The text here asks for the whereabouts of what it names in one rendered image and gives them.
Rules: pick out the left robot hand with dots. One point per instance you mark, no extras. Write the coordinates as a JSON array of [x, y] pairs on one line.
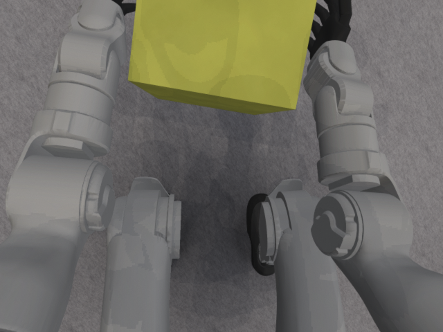
[[126, 7]]

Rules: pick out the right robot upper arm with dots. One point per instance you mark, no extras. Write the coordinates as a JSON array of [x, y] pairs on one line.
[[369, 235]]

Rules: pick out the right robot shin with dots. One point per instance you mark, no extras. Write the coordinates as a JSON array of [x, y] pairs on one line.
[[285, 185]]

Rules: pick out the left robot forearm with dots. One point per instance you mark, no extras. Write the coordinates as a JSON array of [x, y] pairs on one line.
[[75, 121]]

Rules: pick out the left robot thigh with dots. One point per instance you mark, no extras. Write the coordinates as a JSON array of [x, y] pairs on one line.
[[136, 294]]

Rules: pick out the carton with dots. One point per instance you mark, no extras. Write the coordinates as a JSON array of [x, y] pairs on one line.
[[245, 56]]

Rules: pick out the right robot forearm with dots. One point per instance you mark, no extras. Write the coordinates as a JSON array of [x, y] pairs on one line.
[[345, 126]]

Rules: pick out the right robot hand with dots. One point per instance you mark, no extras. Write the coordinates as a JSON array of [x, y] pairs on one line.
[[335, 24]]

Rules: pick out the left robot upper arm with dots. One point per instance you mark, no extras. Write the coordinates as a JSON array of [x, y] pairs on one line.
[[54, 204]]

